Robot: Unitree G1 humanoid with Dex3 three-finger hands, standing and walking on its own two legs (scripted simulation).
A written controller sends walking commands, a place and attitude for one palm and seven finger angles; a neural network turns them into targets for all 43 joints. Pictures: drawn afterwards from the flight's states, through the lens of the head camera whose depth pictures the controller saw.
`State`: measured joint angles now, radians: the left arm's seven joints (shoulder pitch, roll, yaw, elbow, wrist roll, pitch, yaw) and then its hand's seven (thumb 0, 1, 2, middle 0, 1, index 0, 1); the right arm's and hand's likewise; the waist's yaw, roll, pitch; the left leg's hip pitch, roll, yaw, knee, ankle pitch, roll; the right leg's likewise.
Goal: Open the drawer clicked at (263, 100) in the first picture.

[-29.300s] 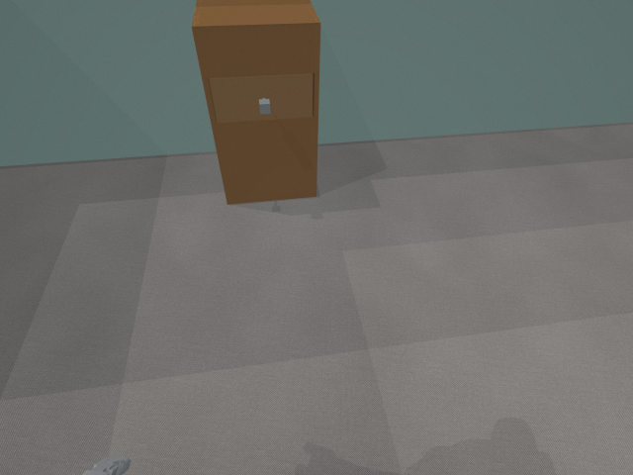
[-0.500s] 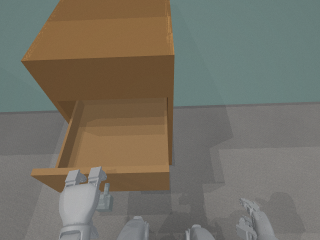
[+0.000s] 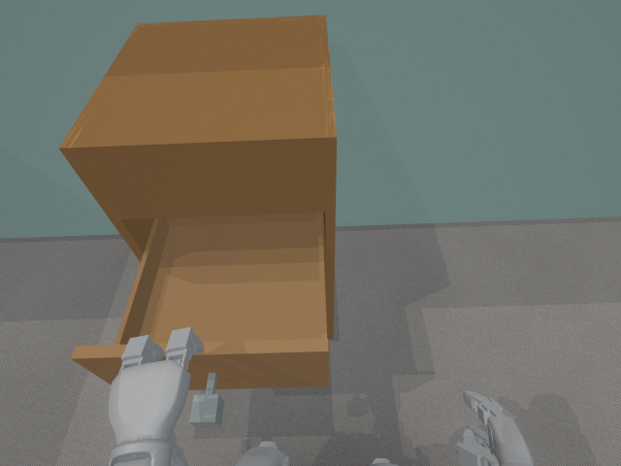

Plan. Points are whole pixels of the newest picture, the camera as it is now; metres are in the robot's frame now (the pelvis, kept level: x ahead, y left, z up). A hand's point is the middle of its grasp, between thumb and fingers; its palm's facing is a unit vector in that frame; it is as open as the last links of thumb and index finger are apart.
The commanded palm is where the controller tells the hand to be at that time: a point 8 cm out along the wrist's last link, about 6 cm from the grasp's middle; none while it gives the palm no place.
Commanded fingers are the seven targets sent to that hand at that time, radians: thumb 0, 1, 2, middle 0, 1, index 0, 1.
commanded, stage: lift the hand off the handle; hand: left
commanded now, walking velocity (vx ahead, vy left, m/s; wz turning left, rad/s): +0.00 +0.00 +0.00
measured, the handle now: (209, 398) +0.25 +0.19 -0.17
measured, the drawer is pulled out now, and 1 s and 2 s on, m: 0.27 0.27 0.27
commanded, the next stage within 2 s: draw the hand back to the body in 0.52 s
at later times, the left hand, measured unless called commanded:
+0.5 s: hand (161, 394) +0.21 +0.20 -0.01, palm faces +0.00 -0.13 -0.99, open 13.8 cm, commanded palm +0.19 +0.20 +0.05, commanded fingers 0.00 -0.50 0.30 -0.30 -1.20 -0.30 -1.20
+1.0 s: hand (118, 395) +0.20 +0.23 +0.05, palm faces +0.02 -0.13 -0.99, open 13.8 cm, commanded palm +0.17 +0.23 +0.11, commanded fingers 0.00 -0.50 0.30 -0.30 -1.20 -0.30 -1.20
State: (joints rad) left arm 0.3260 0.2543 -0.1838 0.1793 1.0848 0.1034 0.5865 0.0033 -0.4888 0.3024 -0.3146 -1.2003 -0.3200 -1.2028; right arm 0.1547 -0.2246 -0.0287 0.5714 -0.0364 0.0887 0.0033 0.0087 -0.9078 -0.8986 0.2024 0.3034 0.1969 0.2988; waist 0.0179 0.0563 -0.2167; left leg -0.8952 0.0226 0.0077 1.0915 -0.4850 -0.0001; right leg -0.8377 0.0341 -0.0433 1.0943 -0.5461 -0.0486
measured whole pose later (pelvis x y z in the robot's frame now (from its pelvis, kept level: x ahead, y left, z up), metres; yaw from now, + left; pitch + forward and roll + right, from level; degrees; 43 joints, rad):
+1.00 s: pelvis +0.01 +0.01 +0.04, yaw +0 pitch +10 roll +0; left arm 0.49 0.33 -0.13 -0.09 0.99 0.12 0.43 0.00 -0.49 0.30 -0.31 -1.20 -0.32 -1.20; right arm 0.17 -0.23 -0.01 0.53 0.00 0.10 0.02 0.01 -0.91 -0.90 0.20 0.30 0.20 0.30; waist 0.05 0.08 -0.18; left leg -0.63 0.01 0.03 0.88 -0.42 0.01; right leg -0.58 0.03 -0.02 0.89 -0.48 -0.03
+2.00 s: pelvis +0.04 +0.00 +0.08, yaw +2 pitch -2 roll +0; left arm 0.55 0.34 0.30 -0.49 -0.07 -0.09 0.14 0.01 0.56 0.76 -0.23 -0.52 -0.23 -0.52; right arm 0.15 -0.21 0.01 0.61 0.03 -0.11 -0.08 0.01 -0.91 -0.90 0.20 0.30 0.20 0.30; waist 0.05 0.07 -0.02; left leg -0.16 -0.01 -0.01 0.46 -0.28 0.00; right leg -0.08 0.02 -0.05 0.44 -0.33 -0.04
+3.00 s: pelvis -0.02 +0.02 +0.07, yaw +3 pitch +3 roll -2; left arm 0.66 0.39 0.36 -0.64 -0.06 -0.16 0.14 0.02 0.89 0.90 -0.21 -0.30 -0.21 -0.30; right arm 0.12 -0.20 0.00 0.56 0.02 -0.03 -0.07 0.01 -0.91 -0.90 0.20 0.30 0.20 0.30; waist -0.01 0.02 0.03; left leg -0.42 0.00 -0.04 0.57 -0.21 0.02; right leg -0.32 0.02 -0.08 0.51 -0.25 -0.02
